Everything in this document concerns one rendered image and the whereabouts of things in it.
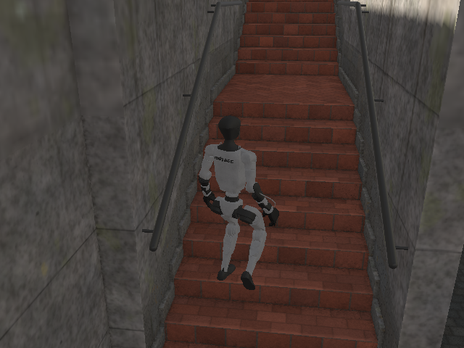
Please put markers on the stairs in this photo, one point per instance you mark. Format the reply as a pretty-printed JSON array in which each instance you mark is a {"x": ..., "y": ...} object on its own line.
[
  {"x": 288, "y": 37},
  {"x": 312, "y": 288}
]

